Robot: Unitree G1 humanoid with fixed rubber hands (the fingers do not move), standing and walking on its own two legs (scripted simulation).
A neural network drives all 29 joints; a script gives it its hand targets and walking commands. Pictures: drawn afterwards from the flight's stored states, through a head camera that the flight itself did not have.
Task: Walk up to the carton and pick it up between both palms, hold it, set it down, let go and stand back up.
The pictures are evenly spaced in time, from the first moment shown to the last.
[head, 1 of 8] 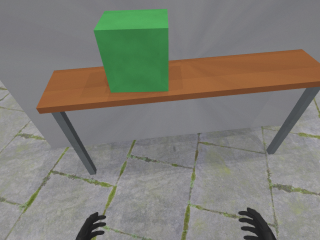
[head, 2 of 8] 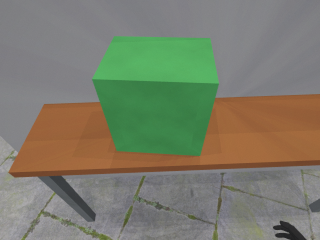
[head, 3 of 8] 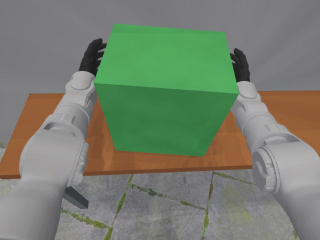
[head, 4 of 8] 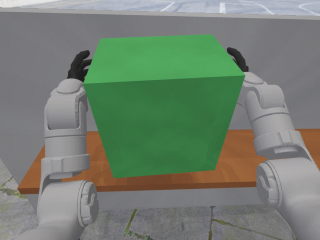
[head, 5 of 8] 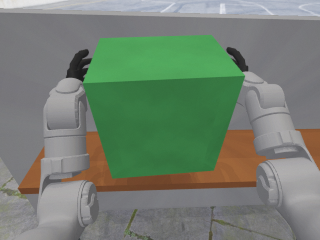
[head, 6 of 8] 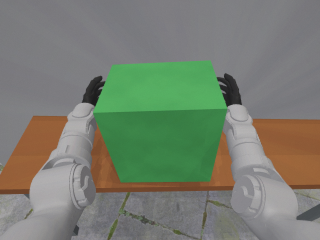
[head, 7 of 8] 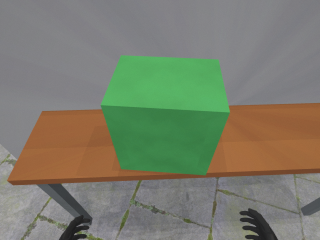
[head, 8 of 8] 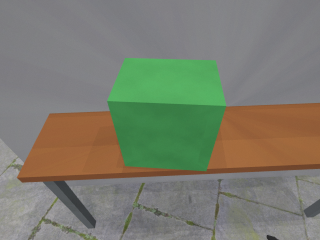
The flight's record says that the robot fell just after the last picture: no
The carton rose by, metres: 0.18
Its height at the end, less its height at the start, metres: +0.00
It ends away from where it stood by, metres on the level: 0.05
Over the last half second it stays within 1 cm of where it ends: yes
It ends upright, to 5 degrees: yes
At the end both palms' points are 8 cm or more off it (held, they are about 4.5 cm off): yes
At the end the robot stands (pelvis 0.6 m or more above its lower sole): yes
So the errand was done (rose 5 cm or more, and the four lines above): yes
